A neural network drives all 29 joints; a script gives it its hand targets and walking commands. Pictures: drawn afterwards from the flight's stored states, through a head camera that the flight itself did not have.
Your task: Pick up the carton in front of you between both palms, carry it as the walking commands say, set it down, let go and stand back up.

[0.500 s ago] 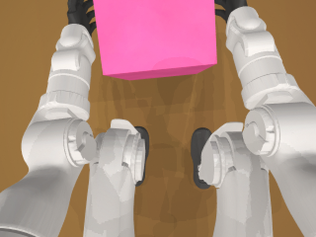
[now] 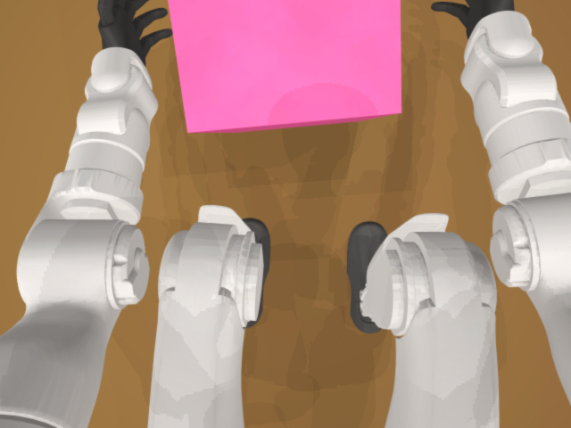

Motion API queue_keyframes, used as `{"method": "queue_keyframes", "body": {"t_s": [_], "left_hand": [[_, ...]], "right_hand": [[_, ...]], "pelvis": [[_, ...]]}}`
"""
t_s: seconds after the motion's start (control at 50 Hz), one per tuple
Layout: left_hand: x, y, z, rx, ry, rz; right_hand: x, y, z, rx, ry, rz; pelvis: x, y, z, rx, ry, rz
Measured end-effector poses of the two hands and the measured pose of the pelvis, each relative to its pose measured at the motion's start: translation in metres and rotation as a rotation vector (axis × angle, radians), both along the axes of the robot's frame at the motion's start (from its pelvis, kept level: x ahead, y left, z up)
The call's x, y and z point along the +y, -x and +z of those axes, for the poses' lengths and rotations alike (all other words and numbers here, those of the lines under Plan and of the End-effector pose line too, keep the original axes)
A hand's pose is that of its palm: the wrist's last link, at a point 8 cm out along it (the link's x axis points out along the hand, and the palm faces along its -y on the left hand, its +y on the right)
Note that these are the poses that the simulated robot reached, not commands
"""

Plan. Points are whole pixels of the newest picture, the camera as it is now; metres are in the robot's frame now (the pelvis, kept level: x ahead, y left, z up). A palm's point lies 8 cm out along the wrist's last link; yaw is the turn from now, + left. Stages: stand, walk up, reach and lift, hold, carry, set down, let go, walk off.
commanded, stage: set down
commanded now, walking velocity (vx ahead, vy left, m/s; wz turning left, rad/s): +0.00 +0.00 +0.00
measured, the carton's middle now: (288, 44) +0.52 +0.04 -0.23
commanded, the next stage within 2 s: let go in 1.02 s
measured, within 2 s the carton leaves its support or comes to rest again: neither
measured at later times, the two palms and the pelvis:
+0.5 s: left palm out of the picture +0.50 +0.22 +0.00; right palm out of the picture +0.55 -0.17 -0.01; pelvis +0.01 +0.00 +0.11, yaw +0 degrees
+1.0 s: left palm out of the picture +0.50 +0.23 +0.15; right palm out of the picture +0.55 -0.18 +0.15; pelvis +0.04 +0.00 +0.25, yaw +0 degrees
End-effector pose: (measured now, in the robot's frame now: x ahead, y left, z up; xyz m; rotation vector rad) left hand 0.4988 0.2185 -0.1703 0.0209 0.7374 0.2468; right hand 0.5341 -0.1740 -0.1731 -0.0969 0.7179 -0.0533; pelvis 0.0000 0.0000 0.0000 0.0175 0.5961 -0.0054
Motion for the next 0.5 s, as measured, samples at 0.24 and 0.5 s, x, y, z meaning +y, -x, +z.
{"method": "queue_keyframes", "body": {"t_s": [0.24, 0.5], "left_hand": [[-0.005, -0.008, 0.089, -0.093, 0.010, -0.007], [-0.002, -0.006, 0.167, -0.101, 0.001, -0.002]], "right_hand": [[0.015, -0.012, 0.089, -0.077, -0.005, 0.005], [0.006, -0.012, 0.167, -0.078, -0.001, 0.005]], "pelvis": [[0.002, -0.008, 0.042, 0.074, 0.003, 0.012], [0.002, -0.013, 0.109, 0.189, 0.003, 0.005]]}}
